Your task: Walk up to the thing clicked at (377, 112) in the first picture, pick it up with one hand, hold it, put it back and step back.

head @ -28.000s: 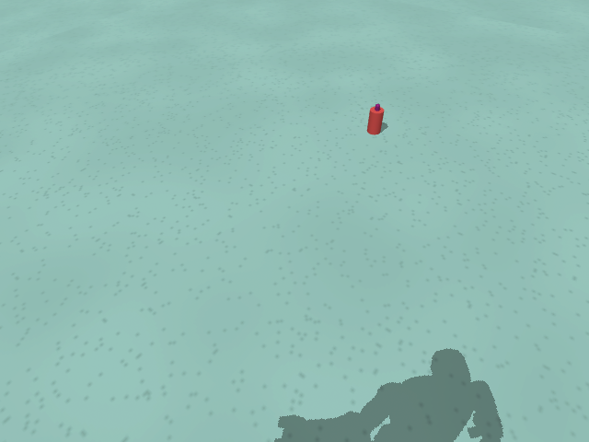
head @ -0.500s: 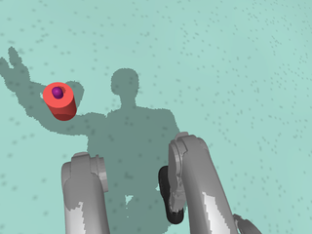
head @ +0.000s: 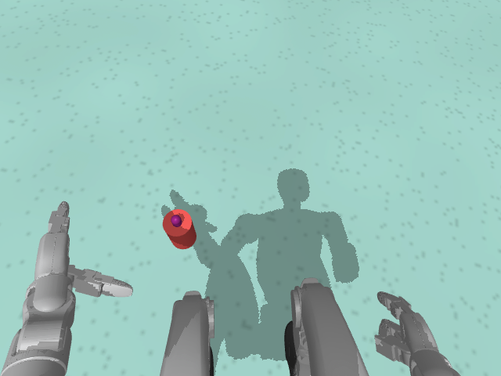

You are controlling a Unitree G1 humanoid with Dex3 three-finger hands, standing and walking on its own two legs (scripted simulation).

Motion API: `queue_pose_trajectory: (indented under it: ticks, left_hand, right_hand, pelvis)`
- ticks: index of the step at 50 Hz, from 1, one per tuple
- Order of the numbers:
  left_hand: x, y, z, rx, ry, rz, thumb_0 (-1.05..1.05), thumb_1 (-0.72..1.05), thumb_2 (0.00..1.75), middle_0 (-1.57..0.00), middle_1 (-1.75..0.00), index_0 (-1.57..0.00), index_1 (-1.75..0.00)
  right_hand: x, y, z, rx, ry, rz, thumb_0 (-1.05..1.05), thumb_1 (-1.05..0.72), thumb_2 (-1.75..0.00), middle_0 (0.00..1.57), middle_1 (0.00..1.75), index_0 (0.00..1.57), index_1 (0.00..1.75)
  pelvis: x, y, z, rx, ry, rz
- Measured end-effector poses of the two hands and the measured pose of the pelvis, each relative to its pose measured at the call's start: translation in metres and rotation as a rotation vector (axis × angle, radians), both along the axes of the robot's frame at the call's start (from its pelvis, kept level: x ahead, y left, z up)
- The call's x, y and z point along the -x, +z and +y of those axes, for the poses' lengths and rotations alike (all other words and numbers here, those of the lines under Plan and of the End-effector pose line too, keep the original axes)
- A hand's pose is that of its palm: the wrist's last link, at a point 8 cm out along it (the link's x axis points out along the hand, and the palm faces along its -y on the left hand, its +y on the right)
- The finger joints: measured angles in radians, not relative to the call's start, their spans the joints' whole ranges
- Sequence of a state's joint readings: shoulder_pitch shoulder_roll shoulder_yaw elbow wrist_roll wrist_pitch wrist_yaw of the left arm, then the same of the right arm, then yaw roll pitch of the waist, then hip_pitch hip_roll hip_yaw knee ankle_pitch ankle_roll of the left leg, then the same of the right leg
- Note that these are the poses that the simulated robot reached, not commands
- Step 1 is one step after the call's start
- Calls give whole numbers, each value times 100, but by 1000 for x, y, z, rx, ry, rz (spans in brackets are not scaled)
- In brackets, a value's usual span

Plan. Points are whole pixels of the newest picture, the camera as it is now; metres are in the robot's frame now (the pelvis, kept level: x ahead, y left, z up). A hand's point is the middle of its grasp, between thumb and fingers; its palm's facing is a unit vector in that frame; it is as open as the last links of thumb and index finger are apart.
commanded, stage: home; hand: left
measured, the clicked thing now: (179, 228) +0.50 +0.18 -0.46
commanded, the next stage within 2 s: none
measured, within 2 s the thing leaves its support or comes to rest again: neither
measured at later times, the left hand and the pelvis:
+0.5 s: hand (94, 291) +0.25 +0.18 +0.09, palm faces +0.12 -0.94 -0.31, open 17.3 cm; pelvis +0.06 -0.01 +0.15, yaw +1 degrees
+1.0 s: hand (84, 320) +0.23 +0.18 +0.11, palm faces +0.15 -0.95 -0.28, open 17.4 cm; pelvis +0.06 -0.01 +0.17, yaw +2 degrees
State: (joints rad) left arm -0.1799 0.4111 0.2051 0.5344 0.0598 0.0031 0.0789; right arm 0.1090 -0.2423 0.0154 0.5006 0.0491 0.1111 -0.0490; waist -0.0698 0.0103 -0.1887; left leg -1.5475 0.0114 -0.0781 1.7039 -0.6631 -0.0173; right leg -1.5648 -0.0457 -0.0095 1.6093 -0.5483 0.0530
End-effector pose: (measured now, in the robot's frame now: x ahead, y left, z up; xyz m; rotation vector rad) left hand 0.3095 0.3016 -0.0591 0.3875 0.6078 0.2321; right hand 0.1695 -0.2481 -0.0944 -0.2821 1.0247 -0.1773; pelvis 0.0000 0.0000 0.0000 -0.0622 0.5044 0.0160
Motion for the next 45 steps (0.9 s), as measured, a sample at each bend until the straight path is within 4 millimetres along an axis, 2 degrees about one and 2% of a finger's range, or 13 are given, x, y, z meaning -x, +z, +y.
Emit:
queue_pose_trajectory:
  ticks: [5, 15, 21, 26, 31, 36, 40, 45]
  left_hand:
    - [14, 35, -20, 35, 22, 55, -1, -49, 9, -7, -6, -6, -6]
    - [47, 104, -57, 100, 59, 127, -1, -50, 8, -7, -6, -6, -5]
    - [66, 149, -71, 116, 63, 130, -1, -51, 7, -7, -6, -6, -5]
    - [80, 183, -78, 127, 63, 91, -1, -51, 7, -7, -6, -6, -5]
    - [94, 199, -80, 141, 73, 74, -1, -51, 8, -7, -6, -6, -5]
    - [104, 200, -79, 149, 90, 78, -1, -50, 8, -7, -6, -6, -6]
    - [108, 198, -78, 155, 99, 86, -1, -50, 8, -6, -6, -6, -6]
    - [108, 199, -80, 162, 96, 83, -1, -51, 7, -6, -6, -6, -5]
  right_hand:
    - [-11, 43, -6, 5, -12, -52, 1, -90, -90, 20, 30, 21, 30]
    - [-9, 116, -8, 5, -57, -99, 1, -90, -90, 20, 30, 21, 30]
    - [-17, 152, -4, 4, -82, -172, 1, -90, -90, 20, 30, 21, 30]
    - [-33, 174, 0, 2, -82, -260, 1, -90, -90, 20, 30, 21, 30]
    - [-52, 190, 6, -4, -53, -344, 1, -90, -90, 20, 30, 21, 30]
    - [-65, 201, 10, -2, -9, -400, 1, -90, -90, 20, 30, 21, 30]
    - [-67, 205, 11, 4, 11, -416, 1, -90, -90, 20, 30, 21, 30]
    - [-60, 204, 10, 7, 18, -403, 1, -90, -90, 20, 30, 21, 30]
  pelvis:
    - [-15, 40, -5, -10, 1, -50]
    - [-41, 109, -12, -22, 5, -176]
    - [-56, 140, -11, -25, 7, -255]
    - [-65, 155, -9, -26, 9, -306]
    - [-68, 161, -8, -28, 13, -340]
    - [-66, 164, -8, -31, 19, -360]
    - [-64, 164, -9, -31, 23, -368]
    - [-61, 166, -10, -32, 25, -376]
